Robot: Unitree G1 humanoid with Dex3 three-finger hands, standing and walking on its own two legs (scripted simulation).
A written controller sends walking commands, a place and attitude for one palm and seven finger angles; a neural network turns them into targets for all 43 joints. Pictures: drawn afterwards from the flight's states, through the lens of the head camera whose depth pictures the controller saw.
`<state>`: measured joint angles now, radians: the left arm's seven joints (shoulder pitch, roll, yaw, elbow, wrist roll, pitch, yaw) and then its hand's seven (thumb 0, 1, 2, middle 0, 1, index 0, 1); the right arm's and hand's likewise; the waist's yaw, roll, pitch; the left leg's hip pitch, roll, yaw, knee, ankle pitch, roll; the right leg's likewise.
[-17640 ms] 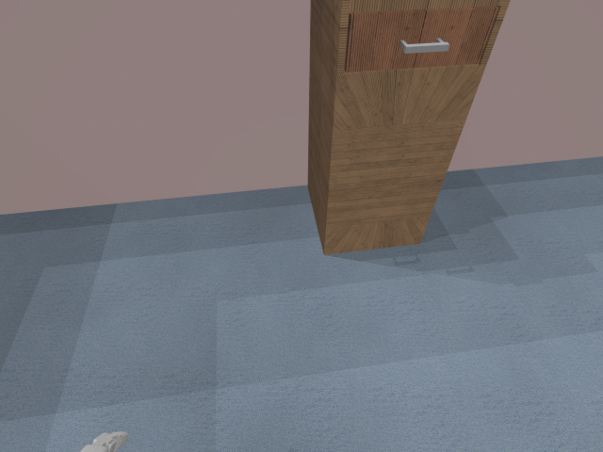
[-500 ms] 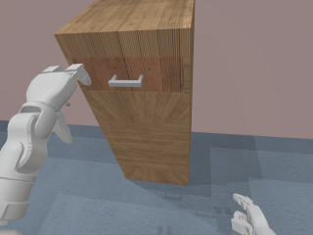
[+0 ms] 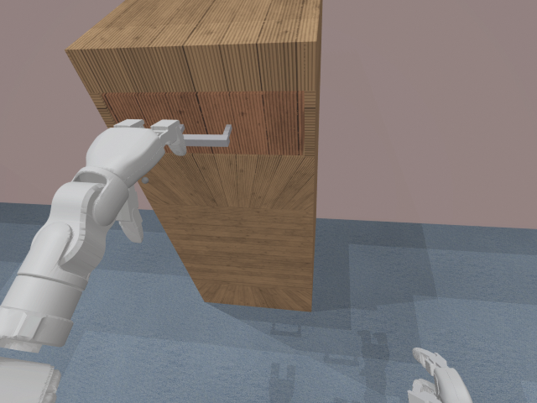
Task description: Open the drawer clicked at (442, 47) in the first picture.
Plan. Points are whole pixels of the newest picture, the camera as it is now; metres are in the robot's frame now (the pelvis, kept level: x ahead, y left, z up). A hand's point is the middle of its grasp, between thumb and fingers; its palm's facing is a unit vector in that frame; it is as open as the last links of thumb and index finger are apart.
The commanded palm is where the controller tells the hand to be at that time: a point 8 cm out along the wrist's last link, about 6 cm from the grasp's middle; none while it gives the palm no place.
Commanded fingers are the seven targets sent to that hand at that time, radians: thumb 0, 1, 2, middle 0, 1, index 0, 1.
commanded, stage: move the hooked fingers above the handle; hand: left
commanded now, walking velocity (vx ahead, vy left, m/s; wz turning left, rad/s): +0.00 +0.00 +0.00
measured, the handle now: (201, 134) +0.56 +0.20 +0.10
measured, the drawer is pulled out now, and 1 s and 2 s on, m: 0.00 0.00 0.00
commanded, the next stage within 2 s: none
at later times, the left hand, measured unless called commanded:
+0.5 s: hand (198, 165) +0.42 +0.16 +0.14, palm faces -0.01 -0.03 -1.00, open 13.9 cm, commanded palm +0.42 +0.20 +0.23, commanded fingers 0.00 -0.50 0.30 -0.30 -1.20 -0.30 -1.20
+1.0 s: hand (232, 148) +0.47 +0.12 +0.13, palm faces -0.02 -0.07 -1.00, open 13.8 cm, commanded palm +0.48 +0.19 +0.21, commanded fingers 0.00 -0.50 0.30 -0.30 -1.20 -0.30 -1.20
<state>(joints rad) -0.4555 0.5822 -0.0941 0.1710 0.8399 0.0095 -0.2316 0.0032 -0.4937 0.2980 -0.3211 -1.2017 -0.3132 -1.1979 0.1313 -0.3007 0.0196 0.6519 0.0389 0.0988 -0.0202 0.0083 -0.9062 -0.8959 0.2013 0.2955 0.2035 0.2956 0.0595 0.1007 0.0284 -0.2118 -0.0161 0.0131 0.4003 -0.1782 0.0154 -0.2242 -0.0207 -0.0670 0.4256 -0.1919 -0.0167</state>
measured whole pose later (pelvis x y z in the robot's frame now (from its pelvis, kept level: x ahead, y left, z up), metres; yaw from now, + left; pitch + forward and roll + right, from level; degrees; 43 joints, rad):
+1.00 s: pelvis +0.05 +0.00 +0.00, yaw -1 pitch +6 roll +1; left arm -0.70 0.44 -0.24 0.44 0.87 -0.11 -0.09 0.00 -0.49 0.30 -0.33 -1.20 -0.32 -1.20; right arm 0.20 -0.29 -0.02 0.67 0.04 0.14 -0.05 0.01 -0.91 -0.90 0.20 0.30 0.20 0.30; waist 0.01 0.07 -0.03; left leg -0.29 -0.01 0.02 0.45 -0.26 0.01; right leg -0.31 -0.02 -0.05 0.49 -0.28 -0.02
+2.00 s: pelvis +0.02 +0.01 +0.00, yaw -5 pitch +6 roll +1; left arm -0.94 0.50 -0.12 0.90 1.00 0.10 -0.01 0.01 -0.49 0.30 -0.38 -1.25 -0.35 -1.26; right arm 0.22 -0.24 0.06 0.67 0.08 0.18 -0.08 0.01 -0.90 -0.90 0.21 0.30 0.21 0.30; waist -0.05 0.07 -0.05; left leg -0.31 0.00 0.10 0.43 -0.22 0.03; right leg -0.37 -0.01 0.02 0.47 -0.20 0.00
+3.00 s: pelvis +0.03 +0.00 -0.01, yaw -1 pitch +8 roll +0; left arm -0.92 0.50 -0.16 0.76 0.93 -0.08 0.05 0.01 -0.49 0.30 -0.39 -1.26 -0.32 -1.20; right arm 0.24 -0.31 -0.02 0.71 0.05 0.11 -0.06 0.00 -0.91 -0.90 0.20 0.30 0.20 0.30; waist -0.03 0.05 -0.05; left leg -0.38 0.00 0.03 0.49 -0.25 0.01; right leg -0.39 0.00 -0.04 0.50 -0.25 -0.02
